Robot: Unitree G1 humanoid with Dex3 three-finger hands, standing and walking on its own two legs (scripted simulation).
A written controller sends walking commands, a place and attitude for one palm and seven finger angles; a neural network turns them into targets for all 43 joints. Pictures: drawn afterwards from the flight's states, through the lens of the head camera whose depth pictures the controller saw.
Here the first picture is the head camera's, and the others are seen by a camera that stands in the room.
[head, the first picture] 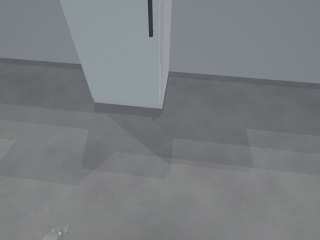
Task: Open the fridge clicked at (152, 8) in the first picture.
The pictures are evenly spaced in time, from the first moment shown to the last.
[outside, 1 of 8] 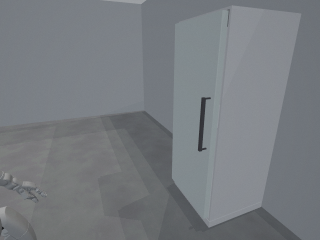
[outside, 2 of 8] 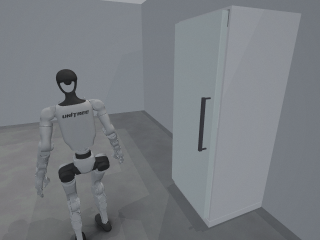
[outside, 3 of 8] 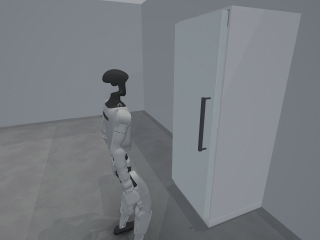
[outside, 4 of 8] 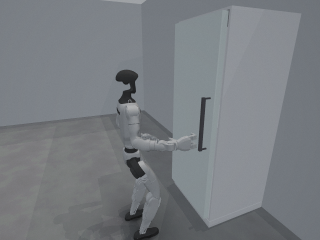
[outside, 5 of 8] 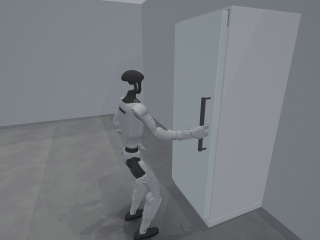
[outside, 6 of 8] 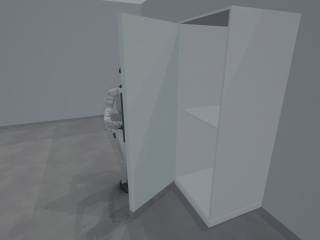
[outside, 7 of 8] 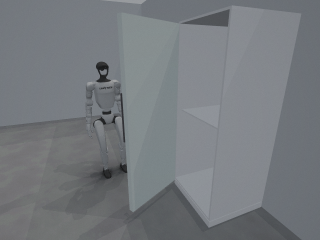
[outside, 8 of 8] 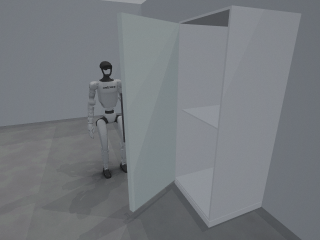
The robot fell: no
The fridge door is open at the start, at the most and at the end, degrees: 0 67 64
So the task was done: yes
